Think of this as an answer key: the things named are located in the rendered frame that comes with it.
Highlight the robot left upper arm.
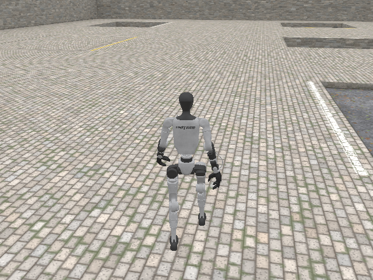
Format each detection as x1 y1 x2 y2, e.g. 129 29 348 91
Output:
159 117 174 148

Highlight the right robot forearm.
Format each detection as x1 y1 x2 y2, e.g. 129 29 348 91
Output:
207 142 220 173

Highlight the humanoid robot head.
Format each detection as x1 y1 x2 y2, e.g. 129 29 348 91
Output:
176 92 196 120

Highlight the robot right upper arm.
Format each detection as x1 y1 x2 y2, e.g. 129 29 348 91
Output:
198 117 212 151

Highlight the left robot forearm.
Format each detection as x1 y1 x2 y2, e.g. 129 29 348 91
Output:
157 139 166 159

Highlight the right robot hand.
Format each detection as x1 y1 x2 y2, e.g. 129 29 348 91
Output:
208 172 221 190

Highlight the humanoid robot torso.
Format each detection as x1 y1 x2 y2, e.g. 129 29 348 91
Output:
173 115 200 175

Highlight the left robot hand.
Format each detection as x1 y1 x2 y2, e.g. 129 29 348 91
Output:
156 156 170 166

